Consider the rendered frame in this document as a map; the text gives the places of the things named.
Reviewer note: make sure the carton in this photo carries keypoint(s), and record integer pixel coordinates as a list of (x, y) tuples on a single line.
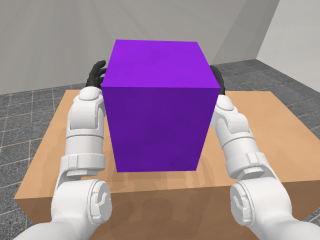
[(159, 98)]

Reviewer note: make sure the robot left hand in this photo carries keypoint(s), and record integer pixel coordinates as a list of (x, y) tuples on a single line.
[(94, 79)]

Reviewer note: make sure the robot right hand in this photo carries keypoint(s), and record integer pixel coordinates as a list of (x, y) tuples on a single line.
[(219, 79)]

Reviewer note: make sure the robot right forearm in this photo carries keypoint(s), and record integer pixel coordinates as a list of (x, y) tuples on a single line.
[(244, 160)]

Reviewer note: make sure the robot left forearm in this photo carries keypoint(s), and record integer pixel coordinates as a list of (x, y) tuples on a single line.
[(84, 138)]

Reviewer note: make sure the pedestal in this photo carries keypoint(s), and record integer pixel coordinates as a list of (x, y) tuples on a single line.
[(183, 205)]

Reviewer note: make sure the robot right upper arm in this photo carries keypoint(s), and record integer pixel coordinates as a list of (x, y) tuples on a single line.
[(262, 205)]

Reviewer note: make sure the robot left upper arm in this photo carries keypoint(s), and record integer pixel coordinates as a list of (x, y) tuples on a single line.
[(78, 208)]

